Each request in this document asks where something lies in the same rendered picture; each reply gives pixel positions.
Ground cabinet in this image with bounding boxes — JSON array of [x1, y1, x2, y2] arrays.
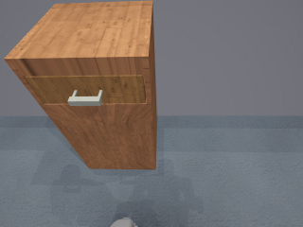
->
[[4, 0, 157, 170]]

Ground drawer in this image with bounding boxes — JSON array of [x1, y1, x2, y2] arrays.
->
[[25, 75, 146, 104]]

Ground handle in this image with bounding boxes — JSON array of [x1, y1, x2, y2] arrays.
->
[[67, 90, 103, 106]]

